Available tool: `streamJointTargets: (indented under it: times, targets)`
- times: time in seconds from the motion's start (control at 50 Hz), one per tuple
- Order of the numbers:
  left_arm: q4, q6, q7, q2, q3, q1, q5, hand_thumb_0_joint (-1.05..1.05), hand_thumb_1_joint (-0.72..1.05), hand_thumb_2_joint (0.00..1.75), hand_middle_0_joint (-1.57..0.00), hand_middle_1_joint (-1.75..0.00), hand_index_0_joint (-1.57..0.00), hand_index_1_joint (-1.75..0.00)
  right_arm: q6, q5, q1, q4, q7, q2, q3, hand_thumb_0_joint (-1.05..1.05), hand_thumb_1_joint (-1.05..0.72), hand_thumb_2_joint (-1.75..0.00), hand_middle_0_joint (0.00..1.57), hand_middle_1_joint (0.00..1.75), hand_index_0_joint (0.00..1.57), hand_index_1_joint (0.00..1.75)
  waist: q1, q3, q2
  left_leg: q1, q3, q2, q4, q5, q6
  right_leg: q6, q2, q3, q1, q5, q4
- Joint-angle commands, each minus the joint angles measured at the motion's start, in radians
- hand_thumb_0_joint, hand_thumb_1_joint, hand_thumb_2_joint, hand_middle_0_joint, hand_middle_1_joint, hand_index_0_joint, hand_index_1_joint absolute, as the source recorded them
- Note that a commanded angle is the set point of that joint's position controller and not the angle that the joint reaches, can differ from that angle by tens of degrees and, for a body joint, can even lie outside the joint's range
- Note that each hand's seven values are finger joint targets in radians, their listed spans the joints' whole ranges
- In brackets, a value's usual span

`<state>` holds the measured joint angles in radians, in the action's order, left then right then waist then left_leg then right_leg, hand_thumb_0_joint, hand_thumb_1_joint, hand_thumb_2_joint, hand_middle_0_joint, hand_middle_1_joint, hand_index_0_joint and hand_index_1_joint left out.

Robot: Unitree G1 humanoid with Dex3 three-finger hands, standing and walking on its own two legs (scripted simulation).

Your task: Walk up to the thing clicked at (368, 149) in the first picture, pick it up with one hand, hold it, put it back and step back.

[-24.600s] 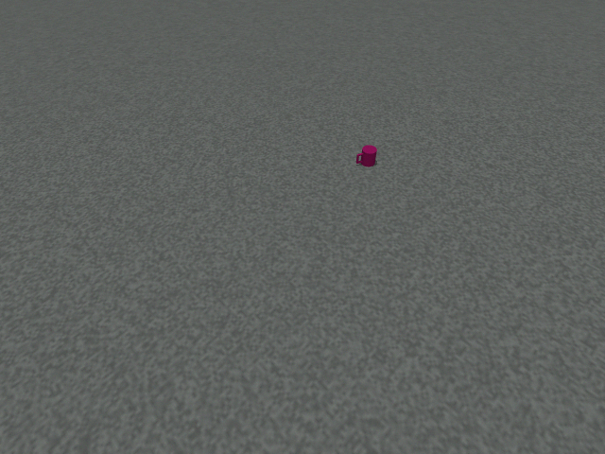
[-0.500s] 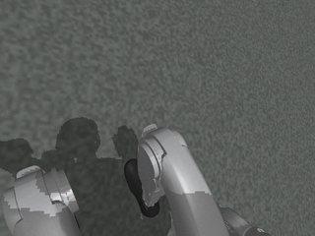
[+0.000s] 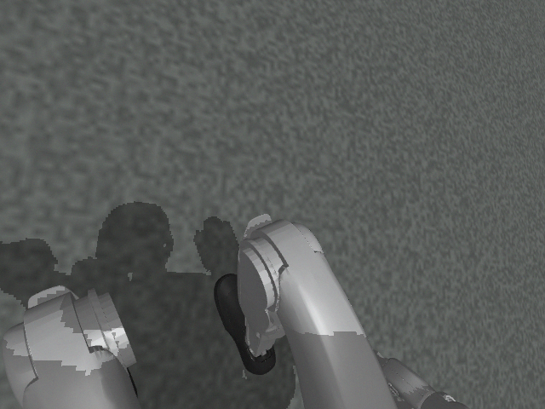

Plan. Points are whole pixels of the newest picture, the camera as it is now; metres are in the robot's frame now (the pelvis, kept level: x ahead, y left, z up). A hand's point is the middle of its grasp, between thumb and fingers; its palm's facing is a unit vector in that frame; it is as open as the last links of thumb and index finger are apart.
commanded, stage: close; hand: left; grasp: from above
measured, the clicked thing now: out of the picture +0.44 +0.35 -0.27
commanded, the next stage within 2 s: settle in 0.20 s
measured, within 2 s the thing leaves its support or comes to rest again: leaves its support in 0.72 s
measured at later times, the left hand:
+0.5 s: hand out of the picture +0.44 +0.34 -0.24, palm faces -0.44 -0.15 -0.88, open 10.4 cm
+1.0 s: hand out of the picture +0.44 +0.36 -0.16, palm faces -0.45 -0.11 -0.89, open 10.1 cm
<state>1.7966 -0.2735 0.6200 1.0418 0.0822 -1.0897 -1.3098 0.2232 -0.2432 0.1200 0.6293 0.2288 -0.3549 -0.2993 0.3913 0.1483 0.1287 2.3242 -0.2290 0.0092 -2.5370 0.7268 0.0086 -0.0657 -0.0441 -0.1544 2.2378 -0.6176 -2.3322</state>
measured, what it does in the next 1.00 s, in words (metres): stands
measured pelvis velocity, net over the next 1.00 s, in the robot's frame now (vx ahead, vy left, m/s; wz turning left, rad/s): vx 0.01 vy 0.00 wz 0.06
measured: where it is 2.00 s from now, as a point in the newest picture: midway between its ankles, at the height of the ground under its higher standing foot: (193, 380)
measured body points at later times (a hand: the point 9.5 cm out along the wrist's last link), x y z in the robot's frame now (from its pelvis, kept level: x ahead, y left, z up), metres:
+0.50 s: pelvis +0.00 +0.00 +0.00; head +0.27 +0.13 +0.34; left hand +0.46 +0.34 -0.19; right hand +0.06 -0.25 -0.05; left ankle +0.06 +0.12 -0.28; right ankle +0.13 -0.12 -0.28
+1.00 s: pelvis +0.01 +0.00 +0.03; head +0.25 +0.11 +0.39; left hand +0.46 +0.36 -0.11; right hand +0.11 -0.26 -0.07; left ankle +0.06 +0.12 -0.28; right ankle +0.13 -0.12 -0.28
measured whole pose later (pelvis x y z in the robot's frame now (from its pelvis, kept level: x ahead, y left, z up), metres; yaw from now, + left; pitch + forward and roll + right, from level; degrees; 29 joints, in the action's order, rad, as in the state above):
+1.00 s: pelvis +0.01 +0.00 +0.03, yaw +4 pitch +35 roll -12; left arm 1.35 -0.14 0.35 0.81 0.06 -0.92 -1.19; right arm 0.10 -0.15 0.14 0.67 0.23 -0.32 -0.12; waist 0.26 -0.02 0.00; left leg 2.32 -0.16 0.03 -2.43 0.73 0.01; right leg -0.05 -0.01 -0.10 2.24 -0.67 -2.28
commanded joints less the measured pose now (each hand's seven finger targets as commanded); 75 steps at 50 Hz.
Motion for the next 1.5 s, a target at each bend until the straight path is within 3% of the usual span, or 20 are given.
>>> streamJointTargets:
  times: [0.0,0.28,0.5,0.52,0.54,0.62,0.66,0.7,0.8,0.86,0.9,0.98,1.0,1.04,1.12,1.16,1.28,1.3,1.42,1.48]
  targets:
    - [-0.096,0.007,0.031,0.192,0.000,-0.225,0.009,0.00,0.16,0.83,-0.51,-1.02,-0.55,-0.97,0.000,0.007,0.188,0.016,-0.010,-0.333,0.097,0.00,-0.90,-0.90,0.20,0.30,0.20,0.30,0.060,-0.575,-0.464,-0.433,0.075,-0.031,0.287,-0.182,0.002,0.082,-0.037,-0.106,-0.351,0.188,0.182]
    - [-0.098,0.011,0.027,0.193,-0.002,-0.227,0.015,0.00,0.34,0.88,-0.65,-1.03,-0.69,-0.99,-0.003,0.005,0.191,0.006,-0.018,-0.337,0.097,0.00,-0.90,-0.90,0.20,0.30,0.20,0.30,0.063,-0.553,-0.456,-0.433,0.068,-0.032,0.306,-0.147,0.000,0.082,-0.034,-0.109,-0.329,0.158,0.186]
    - [-0.167,0.036,0.005,0.216,0.012,-0.251,0.014,0.00,0.28,0.90,-0.68,-1.02,-0.71,-0.99,-0.010,0.009,0.208,0.005,-0.022,-0.331,0.112,0.00,-0.92,-0.91,0.20,0.30,0.20,0.30,0.043,-0.598,-0.513,-0.442,0.094,-0.025,0.303,-0.157,0.001,0.087,-0.031,-0.092,-0.350,0.167,0.196]
    - [-0.234,0.035,0.007,0.244,0.041,-0.269,0.018,0.00,0.28,0.91,-0.68,-1.02,-0.71,-0.99,-0.013,0.010,0.212,0.008,-0.022,-0.332,0.119,0.00,-0.92,-0.91,0.20,0.30,0.20,0.30,0.020,-0.656,-0.542,-0.467,0.091,-0.026,0.308,-0.183,-0.002,0.089,-0.031,-0.096,-0.362,0.184,0.194]
    - [-0.264,0.041,0.001,0.216,0.023,-0.269,0.013,0.00,0.27,0.92,-0.67,-1.03,-0.70,-1.00,-0.013,0.017,0.210,0.010,-0.021,-0.323,0.122,0.00,-0.92,-0.91,0.20,0.30,0.20,0.30,0.014,-0.657,-0.563,-0.496,0.086,-0.026,0.309,-0.195,-0.009,0.095,-0.027,-0.096,-0.328,0.190,0.178]
    - [-0.352,0.060,-0.023,0.193,0.061,-0.204,0.037,0.00,0.32,0.90,-0.68,-1.03,-0.72,-0.99,-0.011,0.024,0.212,0.020,-0.006,-0.319,0.158,0.00,-0.92,-0.90,0.20,0.30,0.20,0.30,-0.020,-0.740,-0.652,-0.593,0.077,-0.026,0.325,-0.285,-0.031,0.106,-0.016,-0.104,-0.288,0.237,0.145]
    - [-0.470,0.074,-0.040,0.215,0.108,-0.173,0.045,0.00,0.36,0.90,-0.71,-1.03,-0.75,-0.99,-0.018,0.030,0.222,0.018,0.000,-0.315,0.186,0.00,-0.91,-0.90,0.20,0.30,0.20,0.30,-0.068,-0.838,-0.711,-0.651,0.090,-0.021,0.331,-0.358,-0.035,0.110,-0.016,-0.093,-0.309,0.273,0.147]
    - [-0.536,0.087,-0.062,0.176,0.095,-0.163,0.059,0.00,0.42,0.88,-0.76,-0.99,-0.80,-0.95,-0.034,0.044,0.224,0.034,0.008,-0.294,0.202,0.00,-0.91,-0.91,0.20,0.30,0.20,0.30,-0.090,-0.873,-0.751,-0.659,0.101,-0.017,0.343,-0.366,-0.036,0.118,-0.011,-0.082,-0.307,0.274,0.146]
    - [-0.634,0.128,-0.133,0.089,0.072,-0.143,0.093,0.00,0.51,0.89,-0.82,-0.97,-0.86,-0.94,-0.080,0.084,0.234,0.048,0.014,-0.274,0.256,0.00,-0.91,-0.90,0.20,0.30,0.20,0.30,-0.117,-0.900,-0.721,-0.649,0.126,-0.007,0.377,-0.344,-0.026,0.120,-0.006,-0.054,-0.276,0.254,0.178]
    - [-0.571,0.143,-0.191,-0.012,0.016,-0.127,0.109,0.00,0.56,0.89,-0.88,-0.95,-0.91,-0.92,-0.105,0.094,0.251,0.067,0.010,-0.261,0.266,0.00,-0.91,-0.90,0.20,0.30,0.20,0.30,-0.084,-0.803,-0.584,-0.566,0.129,0.001,0.376,-0.306,-0.010,0.118,-0.005,-0.049,-0.250,0.226,0.216]
    - [-0.638,0.139,-0.226,-0.009,0.007,-0.153,0.125,0.00,0.58,0.90,-0.90,-0.96,-0.94,-0.92,-0.122,0.102,0.263,0.067,0.002,-0.245,0.269,0.00,-0.91,-0.90,0.20,0.30,0.20,0.30,-0.099,-0.867,-0.558,-0.589,0.139,0.004,0.380,-0.336,-0.002,0.113,-0.006,-0.036,-0.309,0.253,0.232]
    - [-0.606,0.117,-0.291,-0.049,-0.014,-0.150,0.150,0.00,0.63,0.92,-0.95,-0.98,-0.98,-0.95,-0.145,0.110,0.280,0.054,-0.016,-0.246,0.276,0.00,-0.92,-0.91,0.20,0.30,0.20,0.30,-0.069,-0.809,-0.414,-0.496,0.151,0.016,0.376,-0.292,0.015,0.105,0.000,-0.026,-0.376,0.233,0.276]
    - [-0.621,0.104,-0.300,-0.008,0.009,-0.174,0.150,0.00,0.63,0.91,-0.94,-0.97,-0.98,-0.94,-0.150,0.113,0.267,0.036,-0.027,-0.255,0.279,0.00,-0.92,-0.91,0.20,0.30,0.20,0.30,-0.072,-0.809,-0.391,-0.477,0.148,0.020,0.380,-0.263,0.015,0.110,0.001,-0.026,-0.373,0.201,0.278]
    - [-0.621,0.084,-0.320,-0.010,-0.002,-0.177,0.148,0.00,0.63,0.90,-0.95,-0.96,-0.99,-0.93,-0.158,0.113,0.268,0.043,-0.039,-0.235,0.276,0.00,-0.92,-0.91,0.20,0.30,0.20,0.30,-0.080,-0.816,-0.402,-0.490,0.157,0.019,0.386,-0.238,0.014,0.107,0.001,-0.016,-0.384,0.175,0.285]
    - [-0.675,0.050,-0.320,0.052,0.032,-0.211,0.120,0.00,0.59,0.92,-0.94,-0.94,-0.97,-0.92,-0.176,0.118,0.250,0.033,-0.061,-0.214,0.270,0.00,-0.92,-0.91,0.20,0.30,0.20,0.30,-0.128,-0.896,-0.476,-0.537,0.180,0.022,0.396,-0.256,0.005,0.110,0.003,0.003,-0.410,0.183,0.275]
    - [-0.669,0.041,-0.310,0.054,0.039,-0.213,0.109,0.00,0.57,0.92,-0.90,-0.95,-0.93,-0.92,-0.184,0.119,0.245,0.024,-0.072,-0.219,0.273,0.00,-0.91,-0.90,0.20,0.30,0.20,0.30,-0.119,-0.875,-0.489,-0.537,0.179,0.025,0.402,-0.239,0.001,0.114,0.007,-0.005,-0.373,0.163,0.276]
    - [-0.688,0.043,-0.285,0.078,0.055,-0.246,0.084,0.00,0.53,0.91,-0.91,-0.95,-0.94,-0.92,-0.201,0.124,0.245,0.025,-0.092,-0.202,0.282,0.00,-0.94,-0.91,0.20,0.30,0.20,0.30,-0.134,-0.915,-0.517,-0.580,0.184,0.022,0.442,-0.209,0.004,0.118,0.005,0.004,-0.366,0.137,0.284]
    - [-0.689,0.049,-0.282,0.079,0.061,-0.233,0.084,0.00,0.45,0.95,-0.83,-0.87,-0.86,-0.85,-0.203,0.127,0.246,0.027,-0.094,-0.207,0.287,0.00,-0.89,-0.89,0.20,0.30,0.20,0.30,-0.146,-0.921,-0.523,-0.592,0.181,0.022,0.451,-0.214,0.003,0.120,0.008,0.001,-0.358,0.141,0.285]
    - [-0.675,0.114,-0.330,0.001,0.024,-0.183,0.148,0.00,0.56,0.92,-0.89,-0.95,-0.92,-0.91,-0.209,0.150,0.280,0.041,-0.105,-0.192,0.307,0.00,-0.92,-0.91,0.20,0.30,0.20,0.30,-0.152,-0.962,-0.483,-0.606,0.192,0.022,0.495,-0.231,0.016,0.108,0.012,0.011,-0.402,0.177,0.323]
    - [-0.720,0.132,-0.378,0.011,0.025,-0.150,0.168,0.00,0.56,0.92,-0.90,-0.95,-0.93,-0.91,-0.222,0.164,0.281,0.033,-0.113,-0.191,0.324,0.00,-0.92,-0.91,0.20,0.30,0.20,0.30,-0.176,-0.963,-0.466,-0.614,0.192,0.021,0.523,-0.229,0.020,0.112,0.012,0.021,-0.414,0.166,0.346]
